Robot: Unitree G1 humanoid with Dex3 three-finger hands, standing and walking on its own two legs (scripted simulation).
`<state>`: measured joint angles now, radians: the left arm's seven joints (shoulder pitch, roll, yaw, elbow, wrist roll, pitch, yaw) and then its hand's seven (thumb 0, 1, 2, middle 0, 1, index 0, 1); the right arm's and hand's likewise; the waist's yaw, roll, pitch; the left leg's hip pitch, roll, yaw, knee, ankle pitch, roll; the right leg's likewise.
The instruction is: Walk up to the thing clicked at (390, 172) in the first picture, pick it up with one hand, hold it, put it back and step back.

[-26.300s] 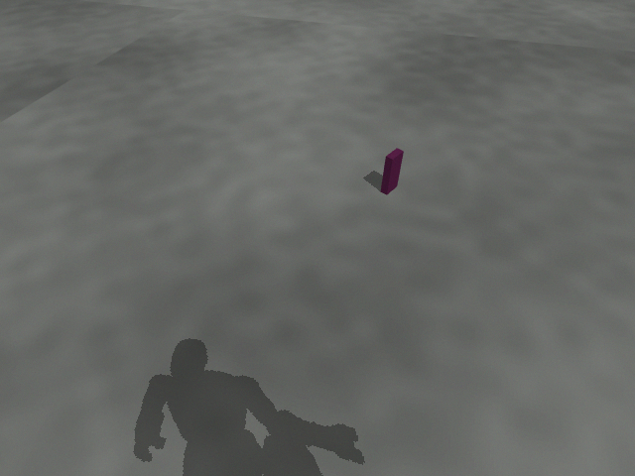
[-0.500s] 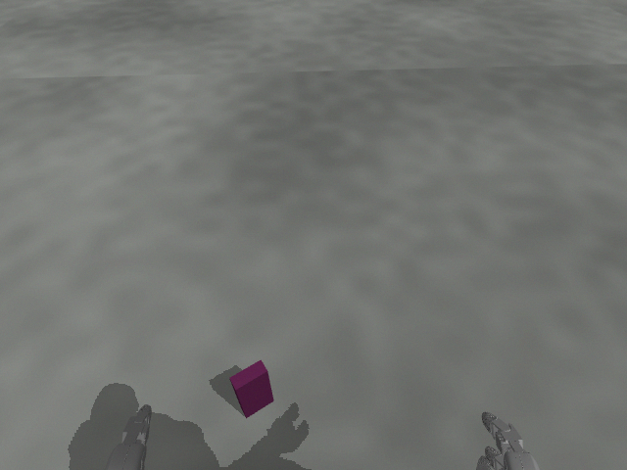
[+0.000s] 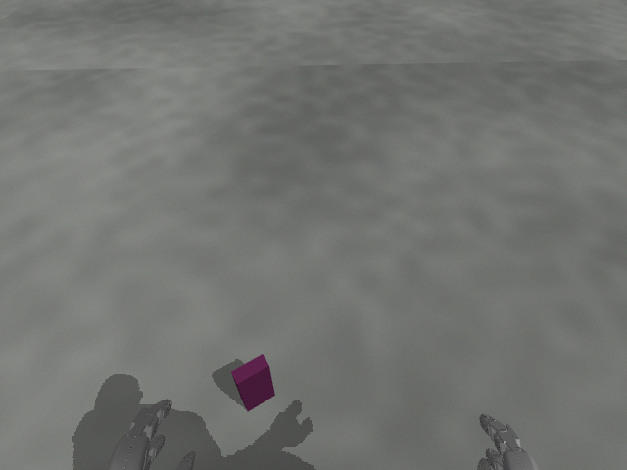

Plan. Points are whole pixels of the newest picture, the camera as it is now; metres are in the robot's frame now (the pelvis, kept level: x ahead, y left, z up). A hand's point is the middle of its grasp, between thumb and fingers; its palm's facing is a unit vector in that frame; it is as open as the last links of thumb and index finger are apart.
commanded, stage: stand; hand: left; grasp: from the side
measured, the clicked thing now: (254, 384) +0.50 +0.19 -0.62
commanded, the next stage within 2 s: none
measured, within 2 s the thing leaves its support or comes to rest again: neither
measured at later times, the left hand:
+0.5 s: hand out of the picture +0.06 +0.25 -0.11, palm faces -0.01 -0.94 -0.34, open 7.4 cm
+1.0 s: hand out of the picture +0.04 +0.25 -0.10, palm faces -0.02 -0.94 -0.35, open 7.3 cm
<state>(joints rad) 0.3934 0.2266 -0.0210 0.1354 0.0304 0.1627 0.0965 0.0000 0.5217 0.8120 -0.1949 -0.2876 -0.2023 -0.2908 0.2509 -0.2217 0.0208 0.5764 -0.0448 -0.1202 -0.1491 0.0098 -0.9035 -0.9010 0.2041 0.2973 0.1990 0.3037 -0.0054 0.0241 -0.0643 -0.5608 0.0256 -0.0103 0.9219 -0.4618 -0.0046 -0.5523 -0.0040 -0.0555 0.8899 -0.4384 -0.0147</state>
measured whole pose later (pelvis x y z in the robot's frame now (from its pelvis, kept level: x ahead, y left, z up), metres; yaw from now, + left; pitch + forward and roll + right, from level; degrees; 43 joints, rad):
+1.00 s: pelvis -0.02 +0.01 +0.05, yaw -1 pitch -3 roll +0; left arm 0.14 0.32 0.00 1.18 0.02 -0.01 0.01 0.01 0.91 0.90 -0.20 -0.30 -0.21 -0.30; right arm 0.14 -0.33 -0.02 1.15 -0.03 0.00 0.00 0.00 -0.91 -0.90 0.20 0.30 0.20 0.30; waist 0.01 0.02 0.05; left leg -0.13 0.00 0.02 0.34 -0.16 0.00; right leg -0.15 -0.02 -0.03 0.35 -0.16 0.00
